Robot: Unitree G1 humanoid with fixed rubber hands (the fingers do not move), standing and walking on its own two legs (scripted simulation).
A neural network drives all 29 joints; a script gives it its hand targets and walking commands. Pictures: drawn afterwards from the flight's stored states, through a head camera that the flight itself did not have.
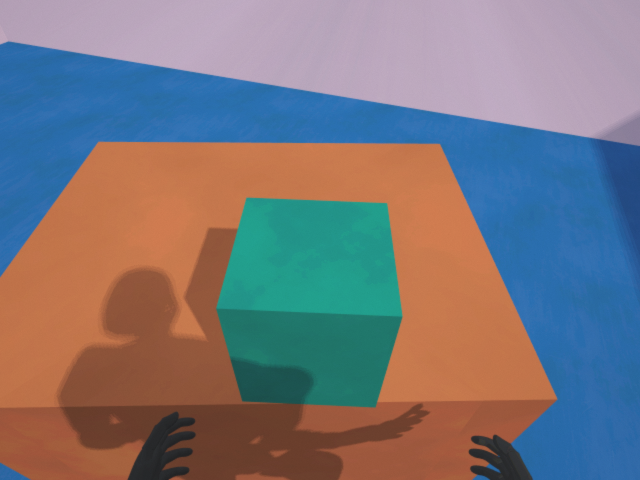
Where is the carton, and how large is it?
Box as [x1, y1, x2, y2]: [216, 198, 402, 407]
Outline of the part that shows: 246,198 216,307 242,400 375,407 402,316 386,203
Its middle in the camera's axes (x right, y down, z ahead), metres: -0.01 +0.10 +0.60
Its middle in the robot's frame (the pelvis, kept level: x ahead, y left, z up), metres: +0.39 +0.05 -0.02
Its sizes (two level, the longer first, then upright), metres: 0.210 0.200 0.250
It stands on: a pedestal, 0.63 m high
